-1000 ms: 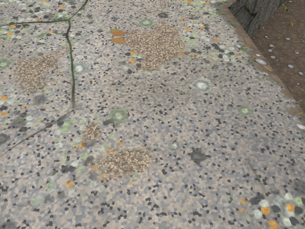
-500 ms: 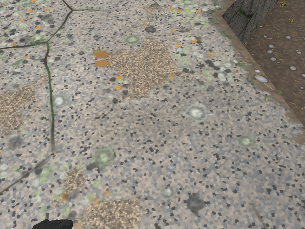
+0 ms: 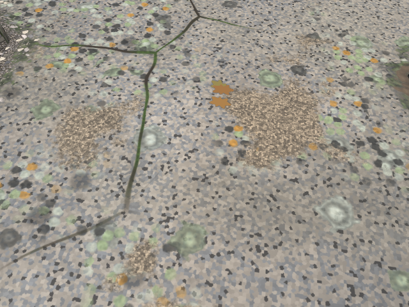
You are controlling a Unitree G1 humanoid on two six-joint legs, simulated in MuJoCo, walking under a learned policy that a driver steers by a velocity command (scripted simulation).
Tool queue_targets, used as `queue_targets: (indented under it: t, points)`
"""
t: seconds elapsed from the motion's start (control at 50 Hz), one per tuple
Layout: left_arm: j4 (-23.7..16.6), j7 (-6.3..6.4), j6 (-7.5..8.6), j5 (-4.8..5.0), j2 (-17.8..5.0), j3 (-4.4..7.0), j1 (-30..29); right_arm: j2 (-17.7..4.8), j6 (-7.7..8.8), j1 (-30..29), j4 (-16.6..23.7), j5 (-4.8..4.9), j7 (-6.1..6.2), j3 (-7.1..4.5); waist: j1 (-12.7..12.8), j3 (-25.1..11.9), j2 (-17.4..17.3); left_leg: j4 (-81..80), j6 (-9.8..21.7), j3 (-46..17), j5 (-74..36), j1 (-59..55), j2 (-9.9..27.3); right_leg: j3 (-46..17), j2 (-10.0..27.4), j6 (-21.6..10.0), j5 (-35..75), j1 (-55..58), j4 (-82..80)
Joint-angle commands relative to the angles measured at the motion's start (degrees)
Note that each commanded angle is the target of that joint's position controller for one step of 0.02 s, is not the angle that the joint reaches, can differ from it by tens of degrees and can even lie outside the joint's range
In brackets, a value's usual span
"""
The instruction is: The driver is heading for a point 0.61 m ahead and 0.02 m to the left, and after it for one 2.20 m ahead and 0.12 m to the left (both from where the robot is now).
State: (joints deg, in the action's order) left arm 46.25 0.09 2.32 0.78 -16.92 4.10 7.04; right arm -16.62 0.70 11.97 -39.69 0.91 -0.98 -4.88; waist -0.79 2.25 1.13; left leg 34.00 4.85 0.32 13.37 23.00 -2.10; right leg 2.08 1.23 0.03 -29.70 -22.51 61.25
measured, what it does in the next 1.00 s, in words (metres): walks ahead: right foot, then left foot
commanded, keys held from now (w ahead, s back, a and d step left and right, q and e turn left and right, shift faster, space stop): w+q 0.16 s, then w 0.84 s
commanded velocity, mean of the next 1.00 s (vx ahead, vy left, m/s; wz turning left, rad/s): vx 0.46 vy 0.00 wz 0.22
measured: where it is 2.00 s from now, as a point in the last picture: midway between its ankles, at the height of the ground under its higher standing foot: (176, 175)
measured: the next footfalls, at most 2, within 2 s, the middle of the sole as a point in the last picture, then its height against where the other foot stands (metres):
right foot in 0.36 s outside the picture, level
left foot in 0.86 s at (152, 277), level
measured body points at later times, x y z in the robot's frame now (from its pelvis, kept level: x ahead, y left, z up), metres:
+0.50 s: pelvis +0.22 -0.05 +0.01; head +0.23 -0.06 +0.46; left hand +0.27 +0.24 -0.09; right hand +0.37 -0.30 -0.11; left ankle +0.13 +0.08 -0.65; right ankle +0.25 -0.14 -0.73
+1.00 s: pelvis +0.48 +0.06 +0.01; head +0.50 +0.07 +0.46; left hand +0.48 +0.34 -0.12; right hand +0.68 -0.17 -0.09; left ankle +0.51 +0.15 -0.73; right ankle +0.42 -0.10 -0.64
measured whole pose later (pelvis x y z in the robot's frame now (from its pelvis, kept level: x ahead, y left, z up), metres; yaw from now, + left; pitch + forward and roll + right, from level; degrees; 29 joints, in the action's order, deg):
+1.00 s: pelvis +0.48 +0.06 +0.01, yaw +11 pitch +2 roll +1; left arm 49.7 -0.5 4.7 1.1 -17.3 2.4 16.8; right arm -15.1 4.2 11.1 -39.9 -0.2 -1.6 -2.9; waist 1.0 1.8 1.6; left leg 25.4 3.5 2.3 8.7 18.4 -2.7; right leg -1.7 3.3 -1.0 -20.9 -24.1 65.9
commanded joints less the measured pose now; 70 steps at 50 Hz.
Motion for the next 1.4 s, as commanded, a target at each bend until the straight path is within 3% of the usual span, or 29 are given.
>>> queue_targets:
  t: [0.02, 0.08, 0.16, 0.26, 0.34, 0.36, 0.38, 0.4, 0.42, 0.44, 0.5, 0.64, 0.72, 0.78, 0.82, 0.84, 0.86, 0.88, 0.9, 0.92, 0.94, 0.98, 1.06, 1.16, 1.26, 1.32, 1.36, 1.38, 1.4]
  points:
    - [-5.37, -0.70, 3.10, -0.69, -7.21, 1.76, -4.49, -7.48, 1.71, 4.02, 2.99, 0.44, 0.73, -1.77, -1.23, -4.81, -4.49, -20.62, 11.10, -28.39, 11.48, -19.35, 16.19, -6.45, 3.44, -1.05, 6.00, -21.48, 0.92]
    - [-4.80, -0.58, 3.10, -1.28, -5.22, 1.50, -4.29, -8.06, 1.84, 2.60, 4.30, -0.63, 1.89, -1.78, 0.19, -4.72, -5.53, -22.15, 9.88, -21.91, 1.53, -13.49, 11.89, -4.87, 1.94, 0.71, 14.72, -13.77, -8.68]
    - [-5.80, -0.77, 3.05, -0.82, -2.61, 0.27, -8.11, -9.95, 1.82, 5.19, 3.85, 0.00, 2.51, -2.62, -1.64, -3.83, -6.98, -21.03, 8.62, -18.28, -0.43, -10.47, 9.76, -4.82, -0.43, 2.80, 22.62, -8.47, -23.09]
    - [-6.48, -1.72, 3.97, -0.20, -4.13, 0.15, -9.75, -8.62, 1.72, 8.54, 1.99, 0.05, 1.88, -2.09, -3.40, -3.16, -8.31, -18.51, 7.44, -20.09, 2.35, -10.70, 11.66, -4.79, -0.45, 2.15, 25.33, -3.29, -29.84]
    - [-3.99, -1.63, 4.97, -0.65, -6.16, 1.14, -1.55, -5.88, 1.56, 7.89, 1.72, -0.22, 1.65, -0.99, 1.07, -4.11, -9.06, -10.74, 4.42, -20.77, 2.07, -9.73, 9.35, -3.48, -0.28, -1.47, 22.10, 8.39, -34.93]
    - [-2.81, -1.28, 5.25, -1.20, -8.41, 1.83, 5.16, -3.31, 1.76, 7.10, 2.31, -0.55, 1.70, -0.05, 4.11, -7.41, -5.66, -0.34, 2.18, -16.96, 0.72, -5.64, 6.29, -9.59, 5.33, -4.23, 19.28, 17.09, -35.95]
    - [-1.19, -1.14, 4.87, -1.75, -14.92, 3.47, 11.40, -0.24, 2.61, 10.48, 4.09, 0.11, 1.83, 0.93, 3.62, -11.48, 10.43, 18.05, -1.93, -7.89, 9.35, 10.13, -1.41, -29.88, 15.94, -12.27, 8.96, 31.56, -41.45]
    - [0.34, -1.79, 4.58, -0.63, -13.42, 3.48, 15.31, -4.08, 3.20, 9.85, 4.53, 0.89, 2.25, 0.31, 5.58, -10.48, 15.61, 30.96, -3.53, -8.16, 20.26, 22.17, -1.78, -46.41, 21.34, -17.08, -4.78, 34.68, -47.65]
    - [-0.23, -1.89, 4.58, -0.11, -9.39, 2.21, 13.19, -7.58, 3.45, 6.98, 4.21, 1.34, 2.19, -0.59, 5.66, -4.90, 9.08, 35.49, -2.78, -10.59, 16.36, 26.12, 1.03, -42.22, 19.99, -15.56, -7.04, 31.34, -47.79]
    - [-0.88, -1.78, 4.28, -0.51, -7.42, 1.55, 10.90, -7.20, 3.48, 4.47, 4.26, 0.79, 2.04, -0.45, 4.89, -2.84, 6.13, 35.86, -2.49, -8.70, 11.63, 26.05, 3.23, -34.92, 17.33, -13.65, -2.13, 27.90, -47.37]
    - [-1.22, -1.38, 3.84, -1.30, -4.39, 0.21, 7.49, -5.00, 3.78, 1.92, 4.70, -0.50, 1.30, -0.27, 2.62, -1.03, 5.28, 28.64, -3.00, -6.04, 3.11, 20.44, 7.19, -23.43, 12.12, -11.80, 13.42, 19.53, -50.14]
    - [1.36, -0.38, 3.26, 0.12, -7.77, 0.73, 11.84, -0.54, 4.01, -7.55, 7.44, -0.39, 0.47, 1.59, 4.77, -0.60, 3.79, 6.60, -5.52, -1.44, -11.65, 15.48, 6.58, -10.43, 9.15, -11.19, 32.99, 17.60, -52.31]
    - [3.30, -0.31, 2.48, 0.58, -8.24, 0.59, 16.12, -0.83, 4.35, -13.58, 9.02, 0.37, -0.68, 1.70, 6.64, 1.21, 3.40, -1.07, -4.83, -0.43, -16.10, 12.16, 4.89, -9.46, 10.74, -10.65, 33.22, 19.47, -51.61]
    - [4.33, -0.02, 1.55, 0.71, -9.25, 0.90, 17.06, -2.17, 4.68, -14.91, 9.90, 0.42, -1.46, 1.29, 5.34, 1.61, 3.87, -4.40, -2.57, -0.43, -11.87, 10.68, 4.00, -9.56, 12.97, -9.46, 39.36, 24.36, -48.53]
    - [4.31, 0.25, 1.06, 0.77, -10.52, 1.25, 15.88, -4.77, 4.70, -8.36, 8.26, 0.01, -1.27, 0.01, 0.67, -2.89, 4.67, -6.41, -0.18, 1.78, -9.94, -0.56, 1.41, -7.32, 11.98, -7.95, 56.58, 25.11, -40.12]
    - [3.99, 0.35, 0.88, 0.55, -9.88, 0.93, 15.42, -7.19, 4.52, 0.07, 5.70, -0.22, -0.79, -1.26, -3.58, -8.30, 3.84, -6.95, 1.69, 2.22, -11.53, -13.10, 1.07, -5.19, 9.47, -6.52, 60.74, 21.74, -30.31]
    - [2.25, 0.46, 1.08, -0.90, -7.52, -0.13, 14.82, -10.94, 4.17, 11.01, 3.59, -0.95, -0.03, -2.35, -7.72, -16.94, -1.42, -3.79, 5.36, -8.58, -13.81, -31.61, 11.20, -3.49, 6.63, -4.65, 45.37, 9.40, -13.26]
    - [1.41, -0.06, 2.30, -0.95, 0.05, -2.49, 22.48, -15.09, 4.01, 12.91, 2.42, -1.09, -0.32, -2.84, -3.33, -25.20, -17.85, -9.46, 14.78, -36.22, -2.94, -49.01, 24.95, -3.47, -3.67, -1.28, 1.60, -11.96, 6.87]
    - [2.22, -0.55, 3.39, 0.35, -6.22, -1.06, 18.98, -9.22, 3.72, 13.60, 2.29, -0.52, -0.30, -1.53, -5.90, -24.29, -12.93, -14.34, 14.02, -41.34, 4.91, -47.43, 24.05, -9.61, -1.54, -1.67, -3.09, -18.44, 13.00]
    - [0.07, -0.81, 4.01, 1.58, -8.65, -0.27, 13.01, -7.74, 3.73, 9.27, 2.34, -0.39, -0.14, -0.74, -5.32, -14.29, -10.15, -15.80, 11.56, -32.46, 2.73, -39.55, 21.82, -8.04, 1.15, -2.04, 1.50, -22.01, 13.56]
    - [-0.57, -0.62, 4.24, 1.32, -7.87, -0.44, 9.76, -6.92, 3.75, 5.65, 2.50, -0.61, -0.14, -0.37, -3.66, -9.35, -5.54, -17.20, 10.28, -26.04, -3.18, -31.15, 19.28, -6.54, 3.57, -1.85, 6.56, -20.54, 11.00]
    - [-0.57, -0.52, 3.51, 0.05, -6.59, -0.15, 9.63, -4.68, 4.16, 1.50, 2.45, -1.52, -0.49, 0.32, 0.21, -5.12, -5.09, -20.80, 9.33, -18.69, -11.55, -19.75, 15.75, -6.49, 6.26, -1.01, 11.45, -14.96, 5.75]
    - [-1.13, -0.23, 1.50, -0.54, -3.32, -0.82, 8.45, -5.84, 5.39, 1.22, 0.31, -0.75, -0.41, -0.15, 2.29, -2.45, -5.23, -26.04, 10.42, -12.49, -14.44, -12.41, 14.75, -5.55, 7.23, 0.97, 16.18, -13.43, -2.22]
    - [-3.79, -1.03, 2.14, -0.68, -2.19, -1.59, -2.08, -8.05, 4.93, 4.54, -2.32, -0.48, 0.54, -0.60, -0.87, 0.41, -3.96, -27.38, 7.72, -5.63, -13.73, -11.85, 12.00, -4.03, 5.47, 1.27, 33.15, -12.11, -21.18]
    - [-6.64, -2.28, 2.71, 0.00, -3.38, -1.61, -9.52, -9.60, 3.93, 9.58, -5.90, 0.32, 0.84, -0.99, -3.14, 1.63, -4.07, -24.42, 6.44, -6.10, -12.36, -19.54, 15.26, -4.00, 3.63, -0.32, 33.21, -11.92, -29.61]
    - [-6.83, -2.80, 3.06, -0.07, -4.97, -1.06, -7.90, -10.41, 2.90, 9.65, -7.12, 0.41, 1.25, -1.31, -1.33, 0.30, -5.31, -19.63, 4.88, -6.79, -19.42, -24.52, 16.94, -2.91, 2.27, -2.56, 26.48, -8.37, -32.17]
    - [-3.17, -2.23, 3.18, -0.36, -8.67, 1.04, 4.60, -9.17, 2.23, 8.84, -7.13, 0.11, 1.53, -0.66, 4.87, -7.56, -4.55, -4.43, 2.23, -2.96, -32.96, -22.00, 12.49, -0.36, -0.22, -5.45, 26.06, 9.85, -33.82]
    - [-1.30, -1.68, 3.01, -0.86, -13.10, 2.31, 14.91, -6.20, 2.24, 9.61, -5.64, -1.24, 1.79, 0.74, 8.22, -16.57, 1.95, 13.63, -0.11, 0.10, -19.56, -11.34, 8.80, -11.67, 9.91, -9.24, 28.79, 26.76, -31.87]
    - [-0.05, -1.96, 2.54, -0.66, -16.55, 3.09, 17.34, 0.01, 3.40, 16.62, -5.04, -0.84, 1.25, 2.44, 4.43, -22.40, 17.45, 31.91, -3.84, -0.55, 16.49, 11.56, -1.50, -38.37, 20.54, -17.87, 14.13, 44.05, -38.88]
Over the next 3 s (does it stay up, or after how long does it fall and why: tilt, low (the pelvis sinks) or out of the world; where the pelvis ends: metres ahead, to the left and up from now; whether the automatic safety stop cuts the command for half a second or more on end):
stays up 1.34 0.21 0.02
